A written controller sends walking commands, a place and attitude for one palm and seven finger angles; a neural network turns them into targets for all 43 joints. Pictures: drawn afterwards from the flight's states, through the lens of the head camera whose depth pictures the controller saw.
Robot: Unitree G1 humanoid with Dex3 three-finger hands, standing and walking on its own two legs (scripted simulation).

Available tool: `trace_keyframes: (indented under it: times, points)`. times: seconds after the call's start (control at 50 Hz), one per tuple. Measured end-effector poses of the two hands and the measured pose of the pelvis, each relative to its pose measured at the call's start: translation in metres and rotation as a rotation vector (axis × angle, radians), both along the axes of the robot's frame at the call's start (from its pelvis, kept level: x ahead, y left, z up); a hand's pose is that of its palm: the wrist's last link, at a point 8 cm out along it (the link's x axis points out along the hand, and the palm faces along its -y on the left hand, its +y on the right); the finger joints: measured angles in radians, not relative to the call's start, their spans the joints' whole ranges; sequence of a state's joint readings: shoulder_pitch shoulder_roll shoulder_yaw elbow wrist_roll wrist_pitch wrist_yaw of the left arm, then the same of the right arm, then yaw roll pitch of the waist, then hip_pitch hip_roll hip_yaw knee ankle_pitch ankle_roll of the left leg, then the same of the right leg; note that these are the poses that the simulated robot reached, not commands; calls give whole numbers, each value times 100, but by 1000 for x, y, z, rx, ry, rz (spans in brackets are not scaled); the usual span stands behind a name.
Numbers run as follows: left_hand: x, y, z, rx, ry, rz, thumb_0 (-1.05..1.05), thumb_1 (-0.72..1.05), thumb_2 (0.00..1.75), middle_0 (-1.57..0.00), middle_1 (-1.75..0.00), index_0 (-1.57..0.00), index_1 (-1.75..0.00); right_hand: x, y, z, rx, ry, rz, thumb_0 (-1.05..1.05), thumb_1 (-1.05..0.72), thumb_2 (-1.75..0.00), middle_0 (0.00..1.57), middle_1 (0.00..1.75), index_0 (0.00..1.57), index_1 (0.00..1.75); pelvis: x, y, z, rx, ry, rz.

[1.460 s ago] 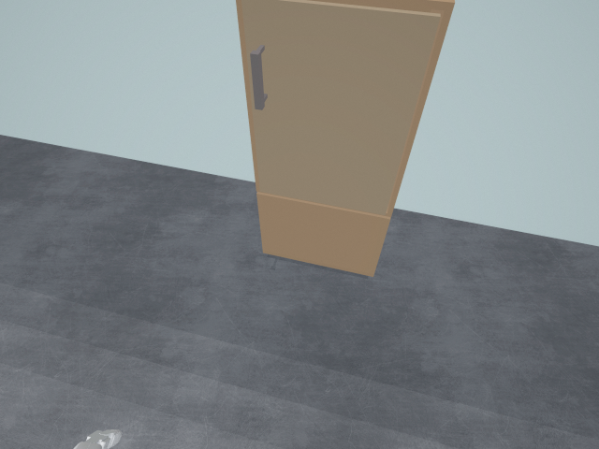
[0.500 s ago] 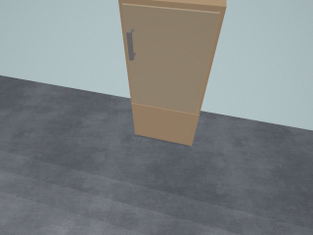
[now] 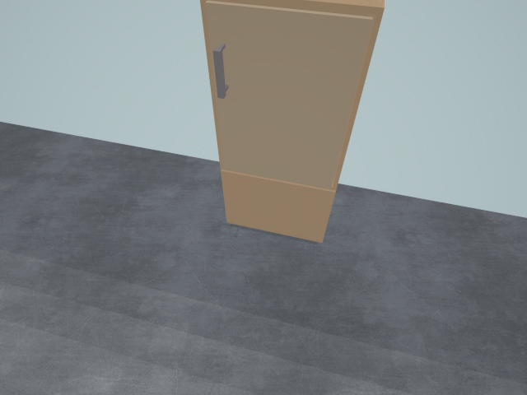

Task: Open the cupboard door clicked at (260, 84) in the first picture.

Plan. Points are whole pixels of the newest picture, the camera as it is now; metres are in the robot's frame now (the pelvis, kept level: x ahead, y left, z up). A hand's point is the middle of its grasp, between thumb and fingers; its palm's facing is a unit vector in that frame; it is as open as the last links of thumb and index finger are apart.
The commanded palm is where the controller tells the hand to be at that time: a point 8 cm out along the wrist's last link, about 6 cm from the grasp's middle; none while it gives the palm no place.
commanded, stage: turn to face it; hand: left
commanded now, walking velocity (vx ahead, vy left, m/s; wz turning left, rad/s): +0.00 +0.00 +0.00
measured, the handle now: (222, 71) +0.94 +0.18 +0.03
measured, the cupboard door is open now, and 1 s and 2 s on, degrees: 0 0 0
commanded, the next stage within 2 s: take the last steps up to it in 0.48 s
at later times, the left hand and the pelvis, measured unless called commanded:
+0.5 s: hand out of the picture +0.06 +0.21 -0.17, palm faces -0.11 -0.96 -0.25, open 7.4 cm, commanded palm none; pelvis -0.01 +0.01 -0.01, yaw -5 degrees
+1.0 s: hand out of the picture +0.04 +0.24 -0.19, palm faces -0.09 -0.98 -0.18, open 7.4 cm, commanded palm none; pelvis +0.04 +0.05 -0.01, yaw -8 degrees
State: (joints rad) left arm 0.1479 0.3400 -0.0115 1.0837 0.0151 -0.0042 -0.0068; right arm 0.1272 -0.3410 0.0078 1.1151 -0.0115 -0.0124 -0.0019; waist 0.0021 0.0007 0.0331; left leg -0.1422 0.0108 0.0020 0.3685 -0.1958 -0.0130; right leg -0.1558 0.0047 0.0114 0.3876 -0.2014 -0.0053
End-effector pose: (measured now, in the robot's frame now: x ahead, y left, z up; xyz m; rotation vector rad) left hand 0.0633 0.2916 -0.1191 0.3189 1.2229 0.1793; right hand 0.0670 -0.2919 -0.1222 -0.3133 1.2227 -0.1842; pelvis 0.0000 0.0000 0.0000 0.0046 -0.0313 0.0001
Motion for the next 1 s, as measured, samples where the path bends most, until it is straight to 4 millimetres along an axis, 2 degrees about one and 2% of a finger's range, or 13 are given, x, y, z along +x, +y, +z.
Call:
trace_keyframes:
  times: [0.24,0.34,0.42,0.56,0.64,0.72,0.8,0.9,0.96,1.0]
  points:
    - [5,1,0,1,-6,-7,1,90,90,-20,-30,-20,-30,7,2,2,-4,-28,-7,1,-90,-90,20,30,21,30,0,2,0,-1,-3,-19]
    - [6,-5,-5,-9,8,-21,1,91,90,-20,-30,-20,-30,0,9,-2,9,-41,-40,1,-90,-90,20,30,20,30,-2,3,-3,0,2,-46]
    - [2,-19,-14,-40,27,-40,1,91,90,-20,-29,-20,-30,-16,23,-11,41,-28,-77,1,-90,-90,20,30,20,30,-5,4,-6,2,6,-68]
    - [-6,-45,-27,-104,57,-71,1,91,90,-20,-30,-20,-30,-59,48,-27,105,37,-153,1,-90,-90,20,30,20,30,-12,6,-12,9,13,-102]
    - [-10,-55,-30,-117,60,-81,1,91,90,-20,-30,-20,-30,-83,56,-35,132,77,-191,1,-90,-90,20,30,20,30,-15,4,-15,12,15,-112]
    - [-16,-59,-29,-129,52,-61,1,91,90,-20,-30,-20,-30,-100,60,-38,147,126,-203,1,-90,-90,20,30,20,30,-10,6,-15,7,22,-107]
    - [-29,-51,-27,-143,67,-16,1,91,90,-20,-30,-20,-30,-104,66,-29,134,153,-203,1,-91,-90,20,30,20,30,0,16,-9,2,30,-102]
    - [-40,-23,-38,-154,128,24,1,91,90,-20,-30,-20,-30,-92,82,-23,96,114,-207,1,-91,-90,20,30,20,30,17,38,-13,-11,33,-102]
    - [-34,-7,-40,-147,178,13,1,91,90,-20,-30,-20,-30,-90,97,-21,86,94,-241,1,-91,-90,20,30,20,30,28,49,-13,-10,24,-129]
    - [-19,0,-37,-145,181,-5,1,91,90,-20,-29,-20,-30,-92,109,-18,97,102,-265,1,-91,-90,20,30,20,30,38,53,-9,-12,24,-136]
